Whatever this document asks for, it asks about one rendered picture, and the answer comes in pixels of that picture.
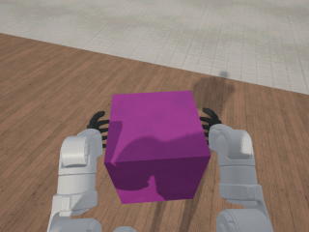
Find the robot left hand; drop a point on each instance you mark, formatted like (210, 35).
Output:
(95, 124)

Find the robot right hand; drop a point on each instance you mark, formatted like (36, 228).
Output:
(213, 120)

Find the left robot upper arm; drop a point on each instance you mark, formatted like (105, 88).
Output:
(76, 225)

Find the right robot upper arm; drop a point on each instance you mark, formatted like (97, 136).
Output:
(242, 220)

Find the carton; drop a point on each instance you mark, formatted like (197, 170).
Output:
(156, 149)

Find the left robot forearm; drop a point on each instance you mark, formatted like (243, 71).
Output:
(76, 190)

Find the right robot forearm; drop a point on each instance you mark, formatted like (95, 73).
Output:
(238, 178)

